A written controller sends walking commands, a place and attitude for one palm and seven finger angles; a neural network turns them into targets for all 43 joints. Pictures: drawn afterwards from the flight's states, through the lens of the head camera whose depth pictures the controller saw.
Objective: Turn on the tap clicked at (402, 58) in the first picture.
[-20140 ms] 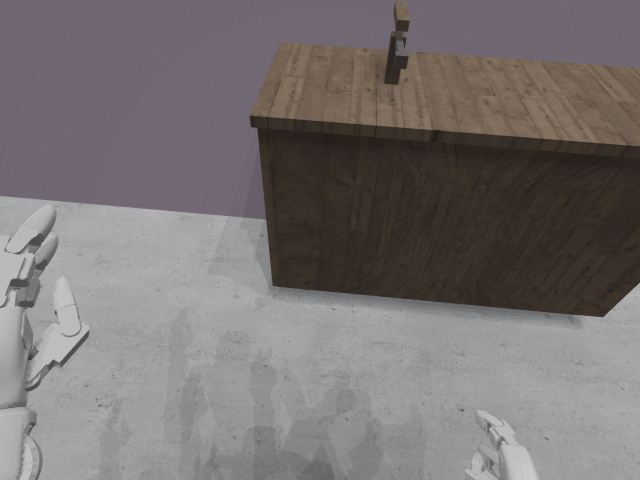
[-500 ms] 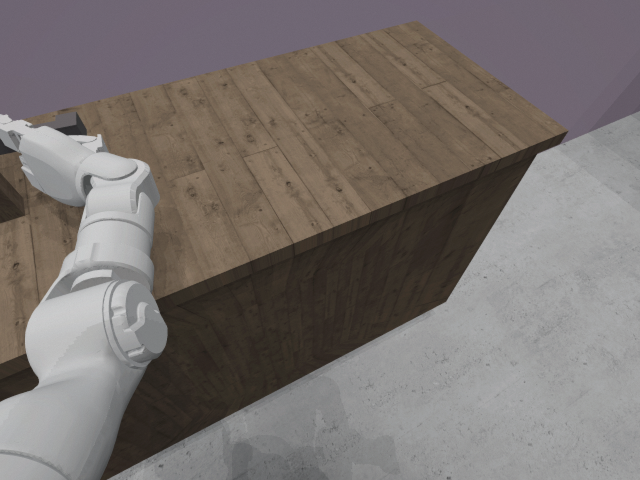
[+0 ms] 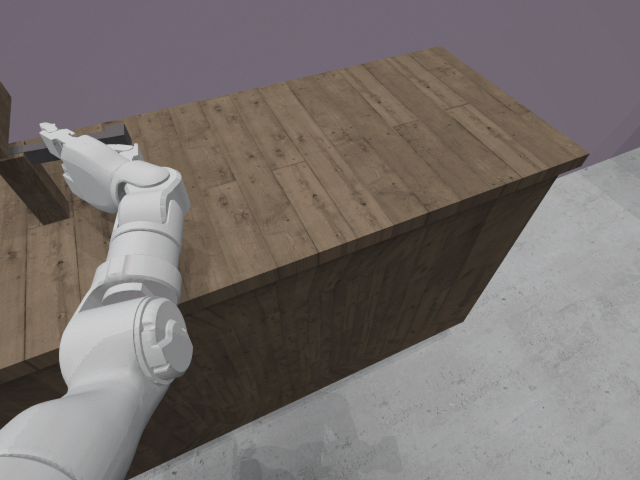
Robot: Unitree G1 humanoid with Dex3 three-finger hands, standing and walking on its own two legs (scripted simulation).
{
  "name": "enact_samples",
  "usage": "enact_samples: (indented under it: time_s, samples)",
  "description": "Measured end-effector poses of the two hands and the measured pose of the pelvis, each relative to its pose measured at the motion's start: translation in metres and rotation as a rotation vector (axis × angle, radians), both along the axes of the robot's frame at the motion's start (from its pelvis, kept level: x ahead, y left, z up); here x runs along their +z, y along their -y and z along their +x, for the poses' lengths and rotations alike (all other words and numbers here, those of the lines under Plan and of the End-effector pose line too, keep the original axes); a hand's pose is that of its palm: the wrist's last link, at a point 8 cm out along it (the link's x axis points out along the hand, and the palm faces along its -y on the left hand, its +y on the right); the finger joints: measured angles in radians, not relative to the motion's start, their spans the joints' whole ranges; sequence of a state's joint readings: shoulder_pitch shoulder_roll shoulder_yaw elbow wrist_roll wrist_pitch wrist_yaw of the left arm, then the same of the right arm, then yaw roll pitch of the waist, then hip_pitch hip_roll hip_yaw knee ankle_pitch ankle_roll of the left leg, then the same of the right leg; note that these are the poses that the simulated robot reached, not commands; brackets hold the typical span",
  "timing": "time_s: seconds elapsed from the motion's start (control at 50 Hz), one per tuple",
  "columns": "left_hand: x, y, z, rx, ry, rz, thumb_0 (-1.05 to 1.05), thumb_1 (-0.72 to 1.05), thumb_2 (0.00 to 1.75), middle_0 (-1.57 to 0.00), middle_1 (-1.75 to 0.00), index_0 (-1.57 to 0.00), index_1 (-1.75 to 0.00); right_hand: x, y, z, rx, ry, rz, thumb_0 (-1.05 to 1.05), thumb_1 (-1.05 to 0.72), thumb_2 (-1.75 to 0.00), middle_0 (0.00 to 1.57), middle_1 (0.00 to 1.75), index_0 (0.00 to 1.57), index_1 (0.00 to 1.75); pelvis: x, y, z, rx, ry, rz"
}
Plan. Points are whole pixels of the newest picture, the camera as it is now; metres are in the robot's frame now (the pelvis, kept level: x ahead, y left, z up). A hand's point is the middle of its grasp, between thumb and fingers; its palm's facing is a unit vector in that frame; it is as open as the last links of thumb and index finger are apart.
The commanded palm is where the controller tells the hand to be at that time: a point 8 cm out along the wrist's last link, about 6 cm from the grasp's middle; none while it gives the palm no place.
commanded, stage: lift the hand up off the lever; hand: left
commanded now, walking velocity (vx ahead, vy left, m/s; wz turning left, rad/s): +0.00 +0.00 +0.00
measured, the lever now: (118, 138) +0.54 +0.27 +0.14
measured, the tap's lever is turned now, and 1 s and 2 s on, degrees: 83 83 83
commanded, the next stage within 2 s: draw the hand back beside the body in 1.82 s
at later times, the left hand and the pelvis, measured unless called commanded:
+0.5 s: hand (136, 142) +0.48 +0.21 +0.18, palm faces +0.83 -0.53 -0.14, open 7.8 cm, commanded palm +0.42 +0.23 +0.18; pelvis -0.01 -0.01 +0.00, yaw +0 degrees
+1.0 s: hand (121, 136) +0.46 +0.22 +0.20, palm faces +0.85 -0.52 -0.11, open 7.8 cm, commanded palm +0.40 +0.23 +0.20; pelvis -0.01 -0.02 +0.01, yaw +0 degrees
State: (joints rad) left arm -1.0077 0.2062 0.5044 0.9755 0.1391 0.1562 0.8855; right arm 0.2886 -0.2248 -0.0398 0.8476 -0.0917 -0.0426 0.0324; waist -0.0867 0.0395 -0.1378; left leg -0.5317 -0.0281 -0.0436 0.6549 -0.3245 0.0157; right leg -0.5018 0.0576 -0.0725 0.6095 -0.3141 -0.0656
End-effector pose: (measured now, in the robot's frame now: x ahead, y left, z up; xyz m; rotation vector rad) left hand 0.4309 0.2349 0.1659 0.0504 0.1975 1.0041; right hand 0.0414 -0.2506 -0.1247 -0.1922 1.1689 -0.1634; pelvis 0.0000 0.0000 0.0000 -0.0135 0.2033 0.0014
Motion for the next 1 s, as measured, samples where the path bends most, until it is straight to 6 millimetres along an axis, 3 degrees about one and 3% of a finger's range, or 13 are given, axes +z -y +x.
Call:
enact_samples:
  time_s: [0.14, 0.42, 0.56, 0.74, 1.0]
  samples:
    - [0.009, 0.004, -0.002, 0.002, 0.005, 0.017, 0.01, 0.90, 0.89, -0.15, -0.15, -0.15, -0.15, 0.000, 0.000, -0.001, -0.001, 0.017, 0.006, 0.00, -0.90, -0.90, 0.20, 0.30, 0.20, 0.30, 0.000, 0.002, -0.005, -0.005, 0.001, 0.002]
    - [0.021, 0.006, -0.006, 0.009, 0.010, 0.032, 0.01, 0.90, 0.89, -0.15, -0.15, -0.15, -0.15, 0.000, 0.013, -0.033, -0.035, -0.031, -0.007, 0.00, -0.90, -0.90, 0.21, 0.30, 0.20, 0.30, 0.002, 0.011, -0.012, -0.004, 0.010, 0.005]
    - [0.024, 0.012, -0.007, 0.007, -0.001, 0.009, 0.01, 0.90, 0.89, -0.15, -0.15, -0.15, -0.15, 0.001, 0.020, -0.039, -0.046, -0.034, -0.009, 0.00, -0.90, -0.90, 0.20, 0.30, 0.20, 0.30, 0.004, 0.014, -0.013, -0.006, 0.017, 0.008]
    - [0.032, 0.013, -0.014, 0.011, 0.016, 0.019, 0.01, 0.90, 0.89, -0.15, -0.15, -0.15, -0.15, 0.002, 0.022, -0.027, -0.047, 0.008, -0.004, 0.00, -0.90, -0.90, 0.20, 0.30, 0.20, 0.30, 0.006, 0.018, -0.012, -0.010, 0.036, 0.012]
    - [0.045, 0.009, -0.029, 0.017, 0.037, 0.008, 0.01, 0.90, 0.89, -0.15, -0.15, -0.15, -0.15, 0.008, 0.020, 0.011, -0.008, 0.097, 0.001, 0.00, -0.90, -0.90, 0.20, 0.30, 0.20, 0.30, 0.009, 0.018, -0.011, -0.005, 0.067, 0.016]
